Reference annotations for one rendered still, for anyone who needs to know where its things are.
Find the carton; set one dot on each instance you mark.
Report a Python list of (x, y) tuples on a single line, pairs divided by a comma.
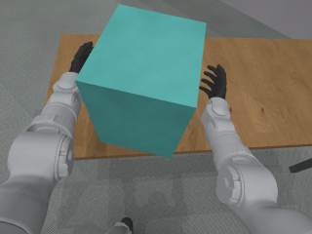
[(140, 83)]

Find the robot right hand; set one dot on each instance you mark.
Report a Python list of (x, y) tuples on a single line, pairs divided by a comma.
[(218, 87)]

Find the left robot upper arm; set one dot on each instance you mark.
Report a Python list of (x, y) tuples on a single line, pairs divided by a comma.
[(38, 161)]

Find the robot left shin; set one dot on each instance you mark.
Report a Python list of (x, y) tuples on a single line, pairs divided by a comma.
[(121, 224)]

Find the robot left hand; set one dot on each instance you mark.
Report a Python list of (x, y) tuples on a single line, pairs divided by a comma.
[(81, 57)]

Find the table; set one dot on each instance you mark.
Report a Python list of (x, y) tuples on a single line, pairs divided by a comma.
[(268, 91)]

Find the robot left forearm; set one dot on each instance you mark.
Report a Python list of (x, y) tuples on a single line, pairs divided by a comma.
[(61, 112)]

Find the right robot upper arm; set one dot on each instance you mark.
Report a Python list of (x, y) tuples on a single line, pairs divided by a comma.
[(250, 192)]

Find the robot right forearm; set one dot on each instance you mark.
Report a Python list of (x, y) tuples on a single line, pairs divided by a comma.
[(223, 140)]

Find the left robot foot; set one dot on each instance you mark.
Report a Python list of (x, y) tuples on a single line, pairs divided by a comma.
[(129, 223)]

